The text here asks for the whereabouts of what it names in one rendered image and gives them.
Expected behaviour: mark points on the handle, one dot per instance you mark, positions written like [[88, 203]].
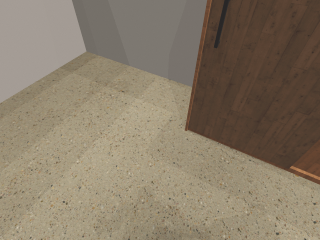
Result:
[[221, 23]]

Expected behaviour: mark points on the wardrobe door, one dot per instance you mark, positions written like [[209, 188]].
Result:
[[310, 161], [259, 90]]

